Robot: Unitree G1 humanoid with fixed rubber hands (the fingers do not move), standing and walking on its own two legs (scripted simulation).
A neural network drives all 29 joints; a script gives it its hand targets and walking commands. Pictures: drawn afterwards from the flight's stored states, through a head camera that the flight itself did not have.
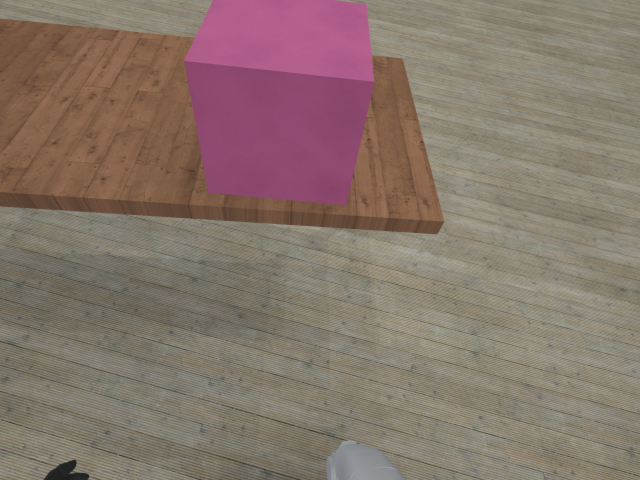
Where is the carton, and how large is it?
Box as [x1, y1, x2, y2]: [184, 0, 373, 204]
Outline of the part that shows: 213,0 184,60 208,192 345,204 373,85 373,72 365,4 336,0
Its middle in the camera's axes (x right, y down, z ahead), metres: -0.06 -0.26 +0.72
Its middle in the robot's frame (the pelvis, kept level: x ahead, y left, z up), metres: +0.72 +0.07 +0.05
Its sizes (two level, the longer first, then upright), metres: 0.265 0.261 0.258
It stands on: a table, 0.66 m high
